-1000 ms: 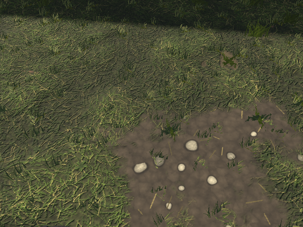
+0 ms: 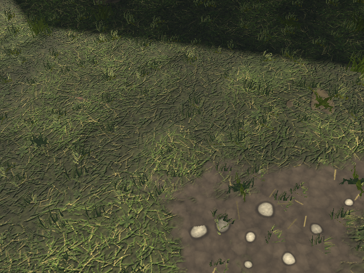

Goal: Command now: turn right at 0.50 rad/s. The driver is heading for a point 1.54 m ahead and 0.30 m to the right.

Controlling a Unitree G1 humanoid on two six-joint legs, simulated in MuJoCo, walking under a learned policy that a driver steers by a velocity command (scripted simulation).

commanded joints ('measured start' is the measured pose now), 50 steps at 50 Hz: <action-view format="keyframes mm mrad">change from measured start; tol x32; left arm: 1 0 155 43 -64 -6 -14 3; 50 -140 88 -41 46 3 -42 20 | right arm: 1 -21 -56 -10 -64 5 -12 3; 50 136 -64 27 86 -2 -30 -9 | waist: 1 3 -117 -69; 50 -31 -90 -63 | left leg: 1 -114 8 -19 -4 7 -26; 15 470 298 -346 -786 136 90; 33 346 257 -91 -589 617 220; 39 138 58 -18 -263 -109 32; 50 437 110 -63 -664 338 13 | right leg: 1 164 -226 253 -100 468 -160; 13 -23 -153 421 -4 370 -71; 16 -319 117 69 429 -371 60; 21 -315 15 27 714 -176 109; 34 69 -3 -83 -95 21 53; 36 288 -315 298 -229 217 0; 50 -25 -182 146 -104 190 -15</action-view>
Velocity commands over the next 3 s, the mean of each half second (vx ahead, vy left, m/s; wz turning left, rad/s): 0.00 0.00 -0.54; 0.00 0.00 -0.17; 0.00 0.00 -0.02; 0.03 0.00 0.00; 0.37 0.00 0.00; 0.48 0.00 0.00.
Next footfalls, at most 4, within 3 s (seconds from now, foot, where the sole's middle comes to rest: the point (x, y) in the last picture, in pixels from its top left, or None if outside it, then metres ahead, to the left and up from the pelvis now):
0.28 left None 0.06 0.12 -0.78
0.70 right None -0.04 -0.07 -0.78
1.00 left None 0.03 0.14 -0.78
2.60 left None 0.38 -0.05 -0.78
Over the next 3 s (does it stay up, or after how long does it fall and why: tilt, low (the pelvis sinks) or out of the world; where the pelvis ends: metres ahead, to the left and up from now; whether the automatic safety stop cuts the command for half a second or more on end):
stays up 0.41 -0.12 0.00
